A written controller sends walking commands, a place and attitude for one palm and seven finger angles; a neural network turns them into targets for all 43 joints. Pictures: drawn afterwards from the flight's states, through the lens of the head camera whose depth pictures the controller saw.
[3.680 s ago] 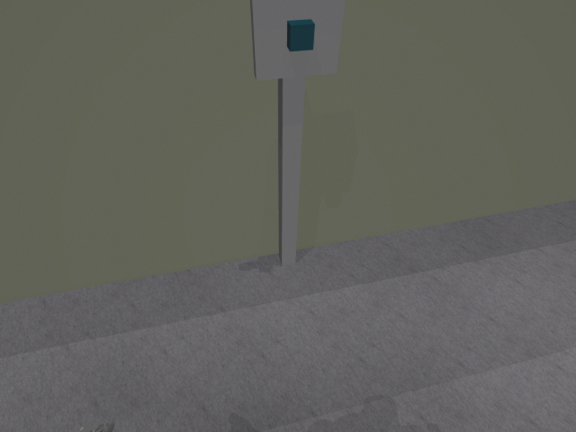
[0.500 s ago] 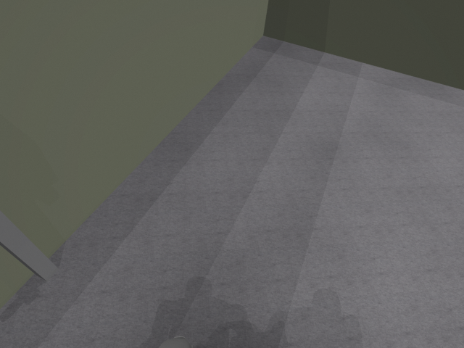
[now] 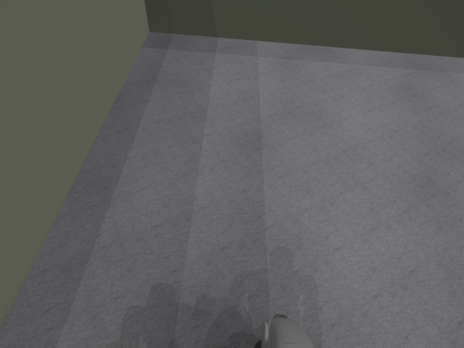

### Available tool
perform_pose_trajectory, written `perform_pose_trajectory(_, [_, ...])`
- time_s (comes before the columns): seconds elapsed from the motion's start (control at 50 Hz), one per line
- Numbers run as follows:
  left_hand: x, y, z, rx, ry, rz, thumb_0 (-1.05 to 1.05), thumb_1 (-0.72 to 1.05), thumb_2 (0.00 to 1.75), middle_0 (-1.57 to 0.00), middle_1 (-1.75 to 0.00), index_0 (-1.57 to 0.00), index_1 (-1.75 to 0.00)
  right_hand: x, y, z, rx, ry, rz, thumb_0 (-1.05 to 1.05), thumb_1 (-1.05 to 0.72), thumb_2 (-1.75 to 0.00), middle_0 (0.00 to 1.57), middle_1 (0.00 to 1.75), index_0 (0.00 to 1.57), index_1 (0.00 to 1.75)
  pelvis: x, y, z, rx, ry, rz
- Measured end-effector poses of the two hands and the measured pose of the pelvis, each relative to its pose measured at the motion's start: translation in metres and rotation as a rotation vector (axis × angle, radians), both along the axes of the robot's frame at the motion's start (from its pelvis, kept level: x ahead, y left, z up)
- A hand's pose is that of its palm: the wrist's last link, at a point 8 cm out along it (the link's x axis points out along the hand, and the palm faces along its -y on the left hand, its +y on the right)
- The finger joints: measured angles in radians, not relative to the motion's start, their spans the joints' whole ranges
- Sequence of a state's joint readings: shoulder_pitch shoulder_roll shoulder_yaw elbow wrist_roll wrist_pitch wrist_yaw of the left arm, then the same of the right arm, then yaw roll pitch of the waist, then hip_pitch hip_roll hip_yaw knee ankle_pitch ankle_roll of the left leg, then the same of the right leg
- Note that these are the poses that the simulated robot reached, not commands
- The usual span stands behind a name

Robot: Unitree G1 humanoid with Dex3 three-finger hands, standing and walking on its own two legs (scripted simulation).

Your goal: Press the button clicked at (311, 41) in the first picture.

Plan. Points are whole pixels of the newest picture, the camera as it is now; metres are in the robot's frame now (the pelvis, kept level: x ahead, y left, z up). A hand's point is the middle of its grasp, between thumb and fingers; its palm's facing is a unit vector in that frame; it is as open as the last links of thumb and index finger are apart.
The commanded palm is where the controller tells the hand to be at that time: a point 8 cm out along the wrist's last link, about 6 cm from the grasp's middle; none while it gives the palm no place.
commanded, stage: walk to a spot facing it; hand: left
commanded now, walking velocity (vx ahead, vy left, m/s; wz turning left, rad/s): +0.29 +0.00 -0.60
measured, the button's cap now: out of the picture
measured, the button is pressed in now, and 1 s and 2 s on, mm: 0 0 0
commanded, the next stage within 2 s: turn to face it in 0.28 s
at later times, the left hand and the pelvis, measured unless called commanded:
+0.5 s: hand (150, 283) +0.28 +0.17 -0.17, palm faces -0.15 -0.96 -0.24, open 7.3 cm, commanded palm none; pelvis +0.19 -0.02 -0.01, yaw -13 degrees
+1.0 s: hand (140, 262) +0.32 +0.20 -0.17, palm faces +0.00 -0.98 -0.22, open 7.3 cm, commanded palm none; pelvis +0.24 +0.01 +0.00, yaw -2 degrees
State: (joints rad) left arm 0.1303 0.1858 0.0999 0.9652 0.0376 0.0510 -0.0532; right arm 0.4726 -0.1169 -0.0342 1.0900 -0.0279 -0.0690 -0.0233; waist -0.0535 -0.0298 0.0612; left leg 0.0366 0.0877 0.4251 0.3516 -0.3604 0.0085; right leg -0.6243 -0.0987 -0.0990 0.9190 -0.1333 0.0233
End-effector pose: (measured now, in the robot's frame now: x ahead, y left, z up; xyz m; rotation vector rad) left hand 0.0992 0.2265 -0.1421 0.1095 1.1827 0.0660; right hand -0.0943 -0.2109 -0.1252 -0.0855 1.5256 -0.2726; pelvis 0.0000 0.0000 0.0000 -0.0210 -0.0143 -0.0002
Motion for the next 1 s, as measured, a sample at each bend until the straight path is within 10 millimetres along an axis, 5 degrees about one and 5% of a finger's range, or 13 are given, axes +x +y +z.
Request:
perform_pose_trajectory(0.1, [0.098, -0.036, -0.004, -0.016, -0.070, -0.119, 0.00, 0.91, 0.90, -0.19, -0.30, -0.20, -0.30, 0.000, 0.009, -0.006, 0.040, 0.115, -0.101, 0.00, -0.91, -0.90, 0.20, 0.29, 0.20, 0.30, 0.048, -0.012, -0.011, -0.006, 0.013, -0.054])
perform_pose_trajectory(0.18, [0.158, -0.058, -0.014, -0.005, -0.165, -0.151, 0.00, 0.91, 0.90, -0.20, -0.30, -0.20, -0.30, 0.029, -0.004, -0.024, 0.067, 0.149, -0.150, 0.00, -0.91, -0.90, 0.20, 0.29, 0.20, 0.30, 0.091, -0.032, -0.030, 0.014, 0.008, -0.093])
perform_pose_trajectory(0.28, [0.168, -0.054, -0.009, 0.041, -0.096, -0.155, 0.00, 0.91, 0.90, -0.20, -0.30, -0.20, -0.30, 0.141, -0.042, -0.032, 0.000, -0.073, -0.125, 0.01, -0.91, -0.90, 0.20, 0.29, 0.20, 0.30, 0.123, -0.037, -0.021, 0.007, -0.013, -0.153])
perform_pose_trajectory(0.4, [0.168, -0.026, 0.005, 0.115, 0.012, -0.168, -0.01, 0.92, 0.90, -0.20, -0.30, -0.20, -0.30, 0.290, -0.071, -0.008, -0.068, -0.422, -0.069, 0.00, -0.91, -0.90, 0.20, 0.29, 0.20, 0.29, 0.157, -0.030, -0.008, 0.014, 0.002, -0.227])
perform_pose_trajectory(0.48, [0.176, -0.009, 0.006, 0.124, 0.036, -0.151, 0.00, 0.92, 0.90, -0.20, -0.30, -0.20, -0.30, 0.354, -0.069, 0.008, -0.086, -0.528, -0.017, 0.00, -0.91, -0.90, 0.20, 0.29, 0.20, 0.29, 0.181, -0.020, -0.006, 0.004, 0.001, -0.238])
perform_pose_trajectory(0.56, [0.188, 0.004, -0.004, 0.099, 0.040, -0.108, 0.00, 0.91, 0.90, -0.20, -0.30, -0.20, -0.30, 0.391, -0.053, 0.012, -0.093, -0.529, 0.034, 0.00, -0.91, -0.90, 0.20, 0.29, 0.20, 0.29, 0.210, -0.007, -0.008, -0.021, -0.011, -0.216])
perform_pose_trajectory(0.64, [0.198, 0.013, -0.022, 0.061, 0.061, -0.063, 0.00, 0.91, 0.90, -0.20, -0.30, -0.20, -0.30, 0.403, -0.027, 0.004, -0.083, -0.463, 0.078, 0.00, -0.91, -0.90, 0.20, 0.29, 0.20, 0.29, 0.234, 0.008, -0.015, -0.018, -0.023, -0.185])
perform_pose_trajectory(0.74, [0.198, 0.016, -0.018, 0.034, 0.124, -0.057, 0.00, 0.91, 0.90, -0.20, -0.30, -0.20, -0.30, 0.388, -0.001, -0.001, -0.042, -0.355, 0.055, 0.00, -0.91, -0.90, 0.20, 0.29, 0.20, 0.30, 0.245, 0.020, -0.006, -0.015, -0.006, -0.162])
perform_pose_trajectory(1.0, [0.219, 0.027, 0.003, 0.099, 0.058, 0.016, 0.00, 0.91, 0.90, -0.20, -0.30, -0.20, -0.30, 0.338, -0.025, -0.008, -0.043, -0.183, 0.037, 0.00, -0.92, -0.90, 0.20, 0.29, 0.20, 0.30, 0.239, 0.013, -0.002, -0.010, 0.044, -0.041])
